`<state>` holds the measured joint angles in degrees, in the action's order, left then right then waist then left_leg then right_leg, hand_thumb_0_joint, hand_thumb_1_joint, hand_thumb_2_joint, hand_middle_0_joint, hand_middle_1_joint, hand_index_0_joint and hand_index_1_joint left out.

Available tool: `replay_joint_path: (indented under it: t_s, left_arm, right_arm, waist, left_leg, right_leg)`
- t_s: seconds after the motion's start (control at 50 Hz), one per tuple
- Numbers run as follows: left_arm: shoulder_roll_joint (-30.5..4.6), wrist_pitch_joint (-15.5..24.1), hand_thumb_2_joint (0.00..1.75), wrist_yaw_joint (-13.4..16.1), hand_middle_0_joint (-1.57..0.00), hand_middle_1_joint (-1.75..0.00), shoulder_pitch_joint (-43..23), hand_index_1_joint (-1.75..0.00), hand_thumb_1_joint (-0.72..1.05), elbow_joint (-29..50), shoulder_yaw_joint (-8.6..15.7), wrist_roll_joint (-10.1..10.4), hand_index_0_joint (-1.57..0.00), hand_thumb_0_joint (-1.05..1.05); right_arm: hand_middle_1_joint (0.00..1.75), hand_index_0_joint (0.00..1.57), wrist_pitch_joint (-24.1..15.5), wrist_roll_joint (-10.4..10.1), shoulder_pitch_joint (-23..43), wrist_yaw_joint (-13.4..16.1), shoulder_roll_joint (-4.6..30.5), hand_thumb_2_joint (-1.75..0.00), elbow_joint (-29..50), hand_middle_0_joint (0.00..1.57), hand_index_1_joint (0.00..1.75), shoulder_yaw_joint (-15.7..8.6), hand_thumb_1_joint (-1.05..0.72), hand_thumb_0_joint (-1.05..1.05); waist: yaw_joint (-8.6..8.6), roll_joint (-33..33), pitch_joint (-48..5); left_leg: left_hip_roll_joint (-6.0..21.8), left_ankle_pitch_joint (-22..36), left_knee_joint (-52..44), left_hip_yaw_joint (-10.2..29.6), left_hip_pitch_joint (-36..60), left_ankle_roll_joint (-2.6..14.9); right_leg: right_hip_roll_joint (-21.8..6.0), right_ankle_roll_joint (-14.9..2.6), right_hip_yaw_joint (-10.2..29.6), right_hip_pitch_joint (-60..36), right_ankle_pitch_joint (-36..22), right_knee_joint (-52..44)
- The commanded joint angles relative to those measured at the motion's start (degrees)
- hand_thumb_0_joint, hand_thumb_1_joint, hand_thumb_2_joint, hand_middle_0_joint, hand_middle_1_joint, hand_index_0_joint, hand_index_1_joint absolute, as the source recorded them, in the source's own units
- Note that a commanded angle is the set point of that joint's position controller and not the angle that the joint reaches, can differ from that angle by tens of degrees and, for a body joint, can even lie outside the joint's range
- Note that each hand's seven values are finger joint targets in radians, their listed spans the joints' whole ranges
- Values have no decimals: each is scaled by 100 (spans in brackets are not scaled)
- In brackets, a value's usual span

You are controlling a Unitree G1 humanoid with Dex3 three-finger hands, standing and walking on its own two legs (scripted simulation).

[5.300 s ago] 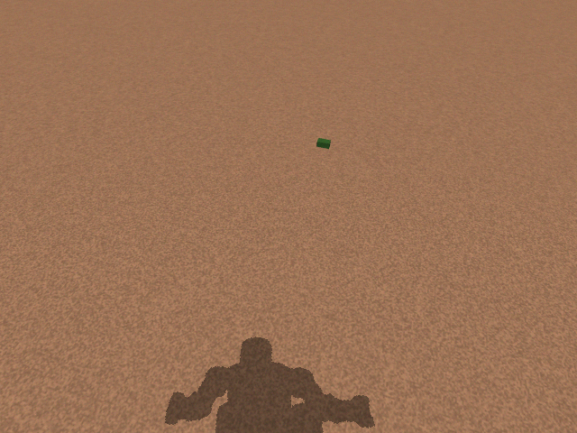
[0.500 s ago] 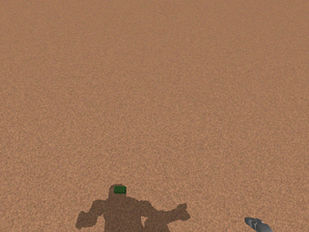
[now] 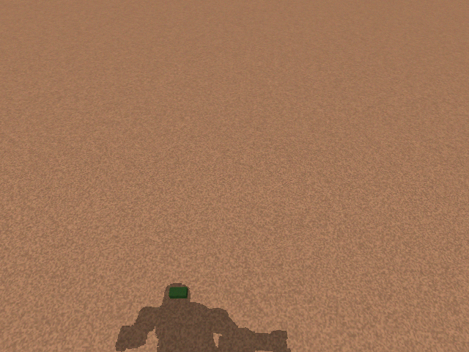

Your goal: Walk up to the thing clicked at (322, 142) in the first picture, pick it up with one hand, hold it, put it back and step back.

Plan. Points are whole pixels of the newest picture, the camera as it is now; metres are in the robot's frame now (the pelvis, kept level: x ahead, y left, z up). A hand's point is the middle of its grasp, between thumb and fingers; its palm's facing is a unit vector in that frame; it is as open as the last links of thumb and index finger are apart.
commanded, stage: walk up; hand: left
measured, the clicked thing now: (178, 292) +0.46 +0.23 -0.76
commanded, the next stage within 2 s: stand in 0.30 s
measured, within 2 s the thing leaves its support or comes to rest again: neither
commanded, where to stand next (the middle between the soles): +0.06 +0.00 m, yaw -1 degrees
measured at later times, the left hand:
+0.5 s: hand out of the picture +0.09 +0.25 -0.16, palm faces -0.02 -0.94 -0.34, open 7.4 cm
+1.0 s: hand out of the picture +0.10 +0.25 -0.16, palm faces -0.02 -0.94 -0.34, open 7.4 cm
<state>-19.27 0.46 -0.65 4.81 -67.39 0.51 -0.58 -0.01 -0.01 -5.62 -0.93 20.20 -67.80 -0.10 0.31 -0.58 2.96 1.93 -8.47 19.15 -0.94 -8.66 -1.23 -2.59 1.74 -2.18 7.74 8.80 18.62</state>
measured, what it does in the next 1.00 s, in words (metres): stands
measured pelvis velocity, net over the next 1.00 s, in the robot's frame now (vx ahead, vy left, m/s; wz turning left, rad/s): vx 0.03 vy -0.01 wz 0.01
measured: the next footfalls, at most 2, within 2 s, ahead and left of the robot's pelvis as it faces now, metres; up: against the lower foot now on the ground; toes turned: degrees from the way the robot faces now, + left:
none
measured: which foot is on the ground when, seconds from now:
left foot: down 0.00-1.00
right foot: down 0.00-1.00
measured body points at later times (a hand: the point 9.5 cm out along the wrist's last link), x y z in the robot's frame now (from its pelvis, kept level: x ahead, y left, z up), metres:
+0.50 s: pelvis +0.01 +0.00 +0.00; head +0.02 -0.01 +0.45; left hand +0.09 +0.30 -0.13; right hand +0.10 -0.30 -0.13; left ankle +0.02 +0.13 -0.75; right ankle +0.02 -0.14 -0.75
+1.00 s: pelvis +0.03 -0.01 +0.00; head +0.04 -0.01 +0.45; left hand +0.10 +0.29 -0.13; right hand +0.11 -0.31 -0.13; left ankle +0.02 +0.13 -0.75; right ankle +0.02 -0.14 -0.75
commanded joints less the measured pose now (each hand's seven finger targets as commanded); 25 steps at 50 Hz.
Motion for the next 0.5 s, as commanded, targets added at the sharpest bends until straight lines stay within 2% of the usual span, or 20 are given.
replay_joint_path:
  t_s: [0.0,0.18,0.26,0.28,0.36,0.38,0.42,0.46,0.48]
  left_arm:
    - [-1251,117,90,69,-20,-30,-299,-30,90,382,230,26,-20,0]
    - [-1232,111,90,74,-20,-30,-352,-30,90,435,249,15,-20,0]
    - [-1223,101,90,72,-20,-30,-287,-30,90,438,241,33,-20,0]
    - [-1309,97,90,85,-20,-30,-294,-30,90,458,230,12,-20,0]
    - [-1265,102,90,85,-20,-30,-258,-30,90,459,216,3,-20,0]
    - [-1295,111,90,86,-20,-30,-260,-30,90,457,216,14,-20,0]
    - [-1286,119,90,91,-20,-30,-270,-30,90,489,208,2,-20,0]
    - [-1294,128,90,93,-20,-30,-271,-30,90,501,198,7,-20,0]
    - [-1311,134,90,93,-20,-30,-270,-30,90,501,210,0,-20,0]
  right_arm:
    - [30,20,-154,17,420,86,1205,-90,395,20,30,-204,-90,0]
    - [30,20,-143,33,290,98,1189,-90,397,20,30,-218,-90,0]
    - [30,20,-150,25,344,102,1192,-90,423,20,30,-209,-90,0]
    - [30,20,-160,75,311,114,1186,-90,476,20,30,-213,-90,0]
    - [30,20,-169,61,382,115,1212,-90,484,20,30,-224,-90,0]
    - [30,20,-168,65,305,108,1170,-90,489,20,30,-209,-90,0]
    - [30,20,-165,65,361,107,1204,-90,514,20,30,-226,-90,0]
    - [30,20,-160,57,377,101,1208,-90,517,20,30,-226,-90,0]
    - [30,20,-161,62,335,102,1208,-90,527,20,30,-224,-90,0]
  waist:
    - [-49,45,-463]
    - [1,53,-513]
    - [-48,23,-434]
    - [10,38,-500]
    - [-17,-3,-469]
    - [12,64,-382]
    - [-6,61,-504]
    - [1,115,-433]
    - [17,84,-523]
  left_leg:
    - [544,59,-372,530,79,209]
    - [537,176,-321,521,30,209]
    - [542,284,-351,525,62,195]
    - [601,291,-436,527,76,134]
    - [598,362,-418,541,131,133]
    - [575,230,-468,538,49,113]
    - [619,435,-386,538,208,152]
    - [600,373,-392,537,155,150]
    - [597,450,-335,495,199,167]
  right_leg:
    - [-520,-210,519,-39,-81,-375]
    - [-518,-222,519,-157,-172,-366]
    - [-509,-211,522,-94,-304,-321]
    - [-537,-227,490,-103,-103,-295]
    - [-537,-219,484,-68,-157,-315]
    - [-531,-210,487,-62,-23,-332]
    - [-556,-222,493,-45,-133,-325]
    - [-561,-216,493,-50,-109,-362]
    - [-595,-225,521,-104,-285,-353]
